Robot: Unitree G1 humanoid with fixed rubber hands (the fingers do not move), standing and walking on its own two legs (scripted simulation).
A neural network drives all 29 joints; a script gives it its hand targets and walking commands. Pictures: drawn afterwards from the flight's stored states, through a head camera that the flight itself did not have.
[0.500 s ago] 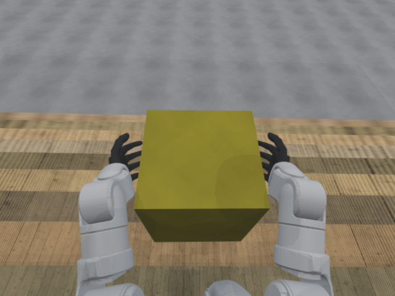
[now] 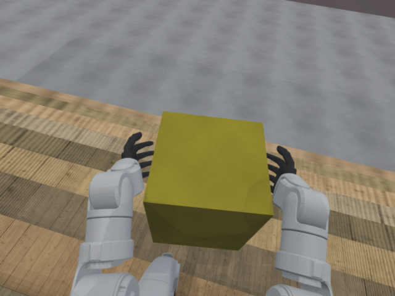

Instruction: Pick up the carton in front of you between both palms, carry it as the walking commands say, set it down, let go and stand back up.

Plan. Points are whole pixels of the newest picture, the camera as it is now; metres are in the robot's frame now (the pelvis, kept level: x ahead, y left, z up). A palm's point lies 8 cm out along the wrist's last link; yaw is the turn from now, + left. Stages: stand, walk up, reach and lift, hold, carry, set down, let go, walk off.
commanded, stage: carry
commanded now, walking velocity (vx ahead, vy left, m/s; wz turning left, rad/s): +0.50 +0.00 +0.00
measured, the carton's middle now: (203, 186) +0.33 +0.04 +0.01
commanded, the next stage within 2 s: none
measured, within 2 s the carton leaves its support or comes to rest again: neither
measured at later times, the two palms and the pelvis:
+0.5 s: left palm (185, 111) +0.70 +0.15 -0.11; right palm (267, 120) +0.71 -0.15 -0.10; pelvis +0.39 +0.00 -0.19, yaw -1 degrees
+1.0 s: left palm (206, 89) +1.13 +0.11 -0.31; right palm (260, 102) +1.09 -0.19 -0.31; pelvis +0.79 +0.01 -0.39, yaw -4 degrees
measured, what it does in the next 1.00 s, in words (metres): goes down: left foot 0.14 m lower, then right foot 0.14 m lower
